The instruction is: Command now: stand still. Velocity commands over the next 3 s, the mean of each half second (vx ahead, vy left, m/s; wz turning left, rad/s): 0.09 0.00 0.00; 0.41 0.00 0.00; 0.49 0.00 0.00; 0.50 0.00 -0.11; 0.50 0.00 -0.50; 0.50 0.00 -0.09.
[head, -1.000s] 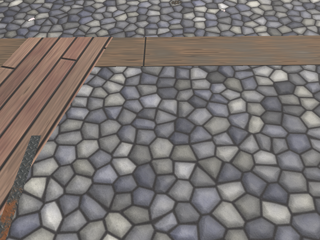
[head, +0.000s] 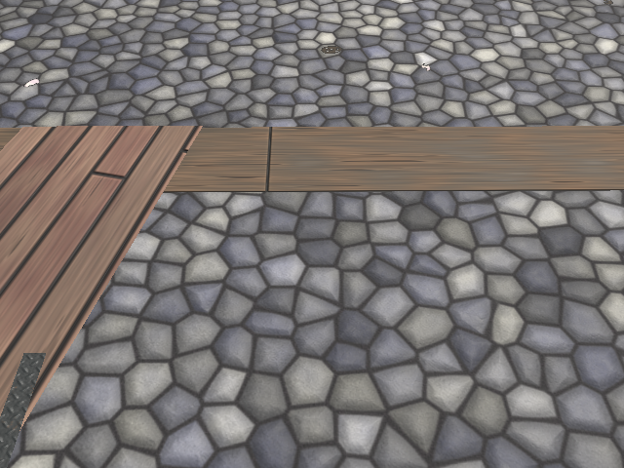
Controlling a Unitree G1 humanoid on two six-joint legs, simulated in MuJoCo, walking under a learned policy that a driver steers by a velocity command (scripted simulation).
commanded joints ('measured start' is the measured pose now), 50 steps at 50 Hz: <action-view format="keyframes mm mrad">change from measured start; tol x16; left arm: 1 70 71 8 -5 0 -3 3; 30 274 172 75 -6 14 -38 -10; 50 -304 74 49 -262 14 -33 -80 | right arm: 1 56 -64 -7 -6 0 -5 -4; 22 90 -72 -30 -20 -4 1 9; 30 -120 -80 -43 -164 -22 -69 44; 33 -72 -80 -53 -175 -4 -85 57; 37 436 -273 -123 -40 -21 -80 30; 41 132 -140 -70 -109 -18 -74 31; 50 217 -109 -29 -56 -5 -100 19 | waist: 1 1 -1 55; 28 86 -165 183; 35 -103 -60 89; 37 -186 341 -56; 40 -45 16 106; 50 -12 79 133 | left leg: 1 30 114 -139 -75 -24 -1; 14 30 117 -141 -67 -3 -1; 20 -95 90 -183 -39 -565 65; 31 -444 55 -40 329 -281 39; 35 168 -37 17 88 -98 42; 37 522 370 -628 -174 -368 169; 38 417 402 -710 -194 -329 197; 45 238 223 -217 -196 339 117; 50 155 169 -107 -231 492 103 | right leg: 1 -87 -103 106 -92 28 -36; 14 -78 -99 100 -87 46 -36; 19 -184 -49 102 -42 -450 -90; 27 83 -224 424 -228 -489 -206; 34 -24 -226 267 -130 -15 -179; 36 -334 -68 60 239 135 -94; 37 -533 54 -64 593 -189 -48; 39 -629 -48 55 811 -174 -87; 50 -502 -37 -95 363 166 -36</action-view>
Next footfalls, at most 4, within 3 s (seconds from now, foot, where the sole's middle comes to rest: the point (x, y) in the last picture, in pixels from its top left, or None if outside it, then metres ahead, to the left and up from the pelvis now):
0.70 left None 0.17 0.11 -0.78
1.18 right None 0.53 -0.03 -0.78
1.72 left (264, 345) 0.84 0.14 -0.78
2.28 right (334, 263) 1.11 -0.04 -0.78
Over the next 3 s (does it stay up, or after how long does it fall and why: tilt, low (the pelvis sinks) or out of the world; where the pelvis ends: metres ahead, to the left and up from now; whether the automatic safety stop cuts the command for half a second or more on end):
stays up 1.37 -0.07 -0.01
